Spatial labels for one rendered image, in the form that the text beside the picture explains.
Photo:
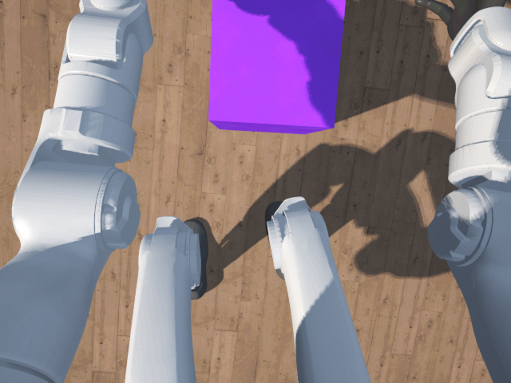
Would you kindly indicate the right robot forearm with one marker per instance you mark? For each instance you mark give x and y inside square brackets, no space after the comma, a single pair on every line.
[480,65]

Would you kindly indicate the right robot hand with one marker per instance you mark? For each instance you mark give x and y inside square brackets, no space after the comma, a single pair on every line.
[463,11]

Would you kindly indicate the left robot forearm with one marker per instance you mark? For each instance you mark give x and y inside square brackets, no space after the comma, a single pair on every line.
[98,84]

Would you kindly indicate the carton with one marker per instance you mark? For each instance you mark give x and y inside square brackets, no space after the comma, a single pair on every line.
[275,64]

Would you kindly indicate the robot left upper arm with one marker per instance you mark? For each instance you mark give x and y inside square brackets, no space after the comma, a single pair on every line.
[69,219]

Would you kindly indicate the robot right upper arm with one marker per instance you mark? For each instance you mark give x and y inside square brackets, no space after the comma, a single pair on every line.
[471,230]

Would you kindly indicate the right robot thigh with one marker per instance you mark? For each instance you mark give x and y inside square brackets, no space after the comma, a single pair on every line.
[327,349]

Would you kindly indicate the left robot thigh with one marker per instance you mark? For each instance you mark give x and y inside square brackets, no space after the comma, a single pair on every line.
[160,345]

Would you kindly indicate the robot thigh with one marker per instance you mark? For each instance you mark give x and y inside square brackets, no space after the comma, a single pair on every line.
[160,345]
[327,349]

